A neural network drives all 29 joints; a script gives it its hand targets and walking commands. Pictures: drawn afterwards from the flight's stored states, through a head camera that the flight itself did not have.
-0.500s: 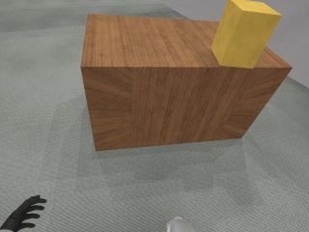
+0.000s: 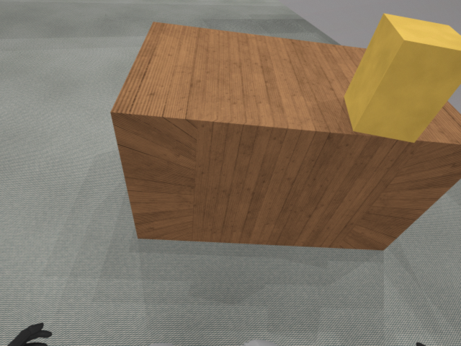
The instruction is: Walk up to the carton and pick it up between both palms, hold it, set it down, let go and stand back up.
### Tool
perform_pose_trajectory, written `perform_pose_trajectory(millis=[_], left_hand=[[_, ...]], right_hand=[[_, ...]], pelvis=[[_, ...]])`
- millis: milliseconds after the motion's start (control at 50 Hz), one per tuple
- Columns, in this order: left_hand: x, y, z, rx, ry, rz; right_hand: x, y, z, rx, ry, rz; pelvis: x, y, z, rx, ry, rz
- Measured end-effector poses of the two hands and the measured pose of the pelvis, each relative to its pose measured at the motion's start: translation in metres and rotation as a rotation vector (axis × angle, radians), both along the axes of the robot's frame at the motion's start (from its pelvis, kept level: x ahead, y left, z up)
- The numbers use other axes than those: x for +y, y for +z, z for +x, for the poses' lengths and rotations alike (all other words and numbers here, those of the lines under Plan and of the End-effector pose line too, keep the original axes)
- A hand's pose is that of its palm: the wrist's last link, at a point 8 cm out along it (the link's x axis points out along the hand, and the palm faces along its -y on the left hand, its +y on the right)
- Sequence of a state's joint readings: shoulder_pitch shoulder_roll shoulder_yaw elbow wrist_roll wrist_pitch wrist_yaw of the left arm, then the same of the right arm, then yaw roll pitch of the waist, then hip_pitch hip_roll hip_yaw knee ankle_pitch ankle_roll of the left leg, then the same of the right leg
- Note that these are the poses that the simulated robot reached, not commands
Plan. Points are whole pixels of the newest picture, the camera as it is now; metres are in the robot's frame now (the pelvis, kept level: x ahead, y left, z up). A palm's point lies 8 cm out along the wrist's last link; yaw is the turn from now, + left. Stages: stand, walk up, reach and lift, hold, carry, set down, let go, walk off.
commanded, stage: walk up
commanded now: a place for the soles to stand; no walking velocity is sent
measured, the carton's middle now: (399, 80) +0.89 -0.43 +0.11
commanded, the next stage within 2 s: none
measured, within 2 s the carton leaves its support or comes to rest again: neither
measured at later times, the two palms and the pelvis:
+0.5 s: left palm (139, 277) +0.26 +0.18 -0.06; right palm out of the picture +0.29 -0.48 -0.03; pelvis +0.15 -0.15 +0.00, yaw +2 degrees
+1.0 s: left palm (237, 219) +0.42 +0.00 -0.06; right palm out of the picture +0.38 -0.65 -0.03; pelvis +0.27 -0.31 -0.01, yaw +1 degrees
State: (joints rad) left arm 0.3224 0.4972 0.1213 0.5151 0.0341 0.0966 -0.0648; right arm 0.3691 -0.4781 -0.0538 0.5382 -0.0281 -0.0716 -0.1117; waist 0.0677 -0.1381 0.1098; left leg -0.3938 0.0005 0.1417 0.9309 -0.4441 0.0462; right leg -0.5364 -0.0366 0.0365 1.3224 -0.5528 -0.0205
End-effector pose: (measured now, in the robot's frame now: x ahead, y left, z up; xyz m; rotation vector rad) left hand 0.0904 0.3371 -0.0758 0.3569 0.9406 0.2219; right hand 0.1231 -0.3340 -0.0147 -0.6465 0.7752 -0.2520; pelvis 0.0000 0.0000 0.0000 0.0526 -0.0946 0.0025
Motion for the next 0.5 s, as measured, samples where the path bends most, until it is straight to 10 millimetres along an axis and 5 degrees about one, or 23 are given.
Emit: perform_pose_trajectory(millis=[140, 280, 380, 500], left_hand=[[-0.065, 0.008, 0.104, -0.084, -0.143, -0.031], [-0.141, 0.014, 0.190, -0.152, -0.233, -0.027], [-0.163, 0.017, 0.191, -0.134, -0.166, -0.004], [-0.157, 0.020, 0.168, -0.056, -0.025, 0.028]], right_hand=[[-0.063, 0.013, -0.004, 0.019, -0.081, -0.037], [-0.135, -0.012, 0.024, 0.062, -0.140, -0.011], [-0.151, -0.023, 0.082, 0.051, -0.139, 0.069], [-0.143, -0.017, 0.165, 0.028, -0.005, 0.098]], pelvis=[[-0.046, 0.002, 0.040, -0.018, -0.044, -0.004], [-0.111, -0.012, 0.089, -0.017, -0.064, -0.066], [-0.138, -0.007, 0.118, -0.014, -0.019, -0.084], [-0.154, 0.004, 0.150, -0.010, 0.025, -0.078]])
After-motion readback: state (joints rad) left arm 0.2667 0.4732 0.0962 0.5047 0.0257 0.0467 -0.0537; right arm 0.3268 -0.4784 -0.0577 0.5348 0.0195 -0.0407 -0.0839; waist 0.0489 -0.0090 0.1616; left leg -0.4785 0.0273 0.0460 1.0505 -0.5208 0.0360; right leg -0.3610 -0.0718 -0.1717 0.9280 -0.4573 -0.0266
